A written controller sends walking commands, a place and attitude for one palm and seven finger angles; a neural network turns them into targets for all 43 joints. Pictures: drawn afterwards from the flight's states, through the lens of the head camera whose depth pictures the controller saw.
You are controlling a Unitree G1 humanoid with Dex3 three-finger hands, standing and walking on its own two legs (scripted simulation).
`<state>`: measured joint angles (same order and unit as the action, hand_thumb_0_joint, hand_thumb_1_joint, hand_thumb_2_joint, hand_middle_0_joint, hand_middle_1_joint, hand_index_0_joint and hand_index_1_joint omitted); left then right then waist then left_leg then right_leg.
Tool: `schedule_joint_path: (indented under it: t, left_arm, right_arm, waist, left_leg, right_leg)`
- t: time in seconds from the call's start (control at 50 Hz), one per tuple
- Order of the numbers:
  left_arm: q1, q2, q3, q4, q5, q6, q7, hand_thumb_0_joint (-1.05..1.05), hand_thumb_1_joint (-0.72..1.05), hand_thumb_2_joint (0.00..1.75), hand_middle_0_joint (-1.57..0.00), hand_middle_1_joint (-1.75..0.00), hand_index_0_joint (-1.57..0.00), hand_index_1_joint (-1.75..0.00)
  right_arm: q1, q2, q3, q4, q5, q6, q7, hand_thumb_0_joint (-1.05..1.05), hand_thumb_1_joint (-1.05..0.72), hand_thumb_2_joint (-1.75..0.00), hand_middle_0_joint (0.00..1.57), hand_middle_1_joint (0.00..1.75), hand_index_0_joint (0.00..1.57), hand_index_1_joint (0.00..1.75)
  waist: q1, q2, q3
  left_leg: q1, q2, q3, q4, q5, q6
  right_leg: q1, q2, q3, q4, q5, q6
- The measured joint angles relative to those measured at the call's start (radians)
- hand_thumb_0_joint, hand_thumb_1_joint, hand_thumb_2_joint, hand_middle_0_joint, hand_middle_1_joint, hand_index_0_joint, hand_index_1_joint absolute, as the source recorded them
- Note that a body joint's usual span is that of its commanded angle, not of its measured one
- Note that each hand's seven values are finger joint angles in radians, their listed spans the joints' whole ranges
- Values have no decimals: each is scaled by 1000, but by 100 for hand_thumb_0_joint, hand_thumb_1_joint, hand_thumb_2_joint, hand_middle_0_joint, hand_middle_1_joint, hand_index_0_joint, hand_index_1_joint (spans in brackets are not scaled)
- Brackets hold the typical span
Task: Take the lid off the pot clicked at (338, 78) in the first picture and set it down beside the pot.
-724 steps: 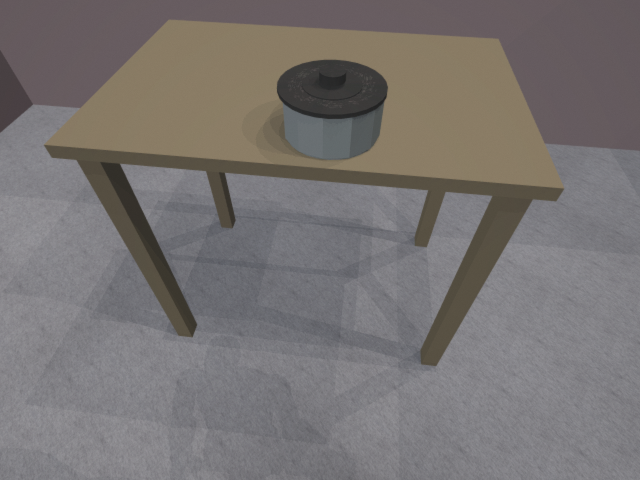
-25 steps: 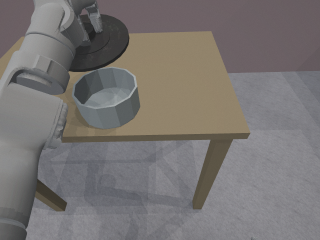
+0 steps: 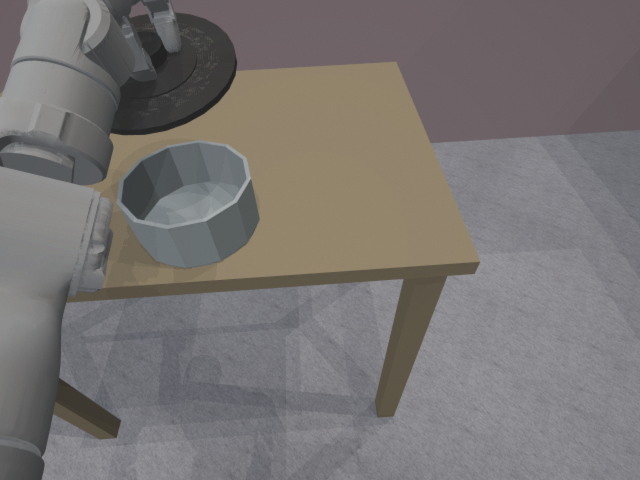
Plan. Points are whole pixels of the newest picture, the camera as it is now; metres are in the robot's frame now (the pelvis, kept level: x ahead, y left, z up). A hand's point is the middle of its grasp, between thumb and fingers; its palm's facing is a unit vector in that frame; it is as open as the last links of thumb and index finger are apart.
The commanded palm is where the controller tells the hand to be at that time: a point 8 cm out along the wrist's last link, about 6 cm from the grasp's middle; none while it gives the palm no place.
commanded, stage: move the lid sideways beside the pot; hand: left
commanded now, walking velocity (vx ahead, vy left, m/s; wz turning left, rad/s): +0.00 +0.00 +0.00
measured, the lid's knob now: (143, 51) +0.52 +0.16 +0.29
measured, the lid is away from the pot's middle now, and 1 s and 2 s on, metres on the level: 0.02 0.15 0.25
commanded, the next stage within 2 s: lower the lid onto the table in 1.96 s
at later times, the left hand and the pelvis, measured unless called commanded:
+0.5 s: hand (56, 62) +0.48 +0.23 +0.30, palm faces -0.20 -0.07 -0.98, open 7.3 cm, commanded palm +0.47 +0.23 +0.37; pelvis +0.00 +0.01 +0.00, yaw +2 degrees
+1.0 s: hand out of the picture +0.47 +0.29 +0.30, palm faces -0.19 -0.12 -0.98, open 7.3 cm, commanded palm +0.45 +0.30 +0.37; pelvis +0.00 +0.01 +0.00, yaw +1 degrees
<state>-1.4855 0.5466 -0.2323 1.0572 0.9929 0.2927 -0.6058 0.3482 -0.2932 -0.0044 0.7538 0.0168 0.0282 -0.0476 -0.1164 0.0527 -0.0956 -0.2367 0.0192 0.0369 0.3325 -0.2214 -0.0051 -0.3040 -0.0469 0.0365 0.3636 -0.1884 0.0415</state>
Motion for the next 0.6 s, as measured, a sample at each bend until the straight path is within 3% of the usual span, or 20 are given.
schedule_joint_path:
  t: [0.1, 0.24, 0.44, 0.6]
  left_arm:
    - [1, 35, 8, 29, 15, -5, -2, 4, 34, 66, -55, -95, -62, -101]
    - [29, 75, -25, -24, 8, -15, -9, 4, 34, 66, -55, -95, -62, -101]
    - [21, 100, -57, -44, -5, -23, -21, 5, 34, 66, -55, -95, -63, -101]
    - [29, 121, -6, -20, 7, -49, -25, 5, 34, 66, -55, -95, -63, -101]
  right_arm:
    - [-29, -3, 4, -27, 7, 28, 2, 1, -91, -90, 20, 30, 20, 30]
    - [-46, 1, -2, -47, 14, 33, 5, 1, -91, -90, 20, 30, 20, 30]
    - [-62, 18, 8, -46, 21, 32, 11, 1, -91, -90, 20, 30, 20, 30]
    - [-70, 17, 18, -49, 19, 57, 10, 1, -91, -90, 20, 30, 20, 30]
  waist:
    - [-10, -9, 3]
    - [15, -14, 13]
    - [27, -24, 6]
    - [14, -10, 8]
  left_leg:
    - [-2, 0, 2, 5, -4, -1]
    - [-14, -5, -7, 14, -6, 3]
    - [-30, -12, -25, 23, -9, 6]
    - [-39, -14, -25, 27, -11, 9]
  right_leg:
    - [-1, 0, 2, 0, 0, 0]
    - [0, -6, -6, -7, 2, 5]
    - [0, -14, -25, -15, 2, 5]
    - [-7, -16, -24, -16, 3, 10]
